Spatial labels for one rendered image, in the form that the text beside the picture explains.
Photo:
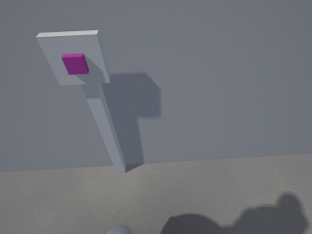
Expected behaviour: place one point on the left robot thigh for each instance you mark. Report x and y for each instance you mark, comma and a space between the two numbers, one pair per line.
121, 229

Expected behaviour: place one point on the panel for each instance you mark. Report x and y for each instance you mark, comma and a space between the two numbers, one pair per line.
56, 44

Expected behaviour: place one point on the button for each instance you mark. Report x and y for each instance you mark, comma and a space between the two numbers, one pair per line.
75, 64

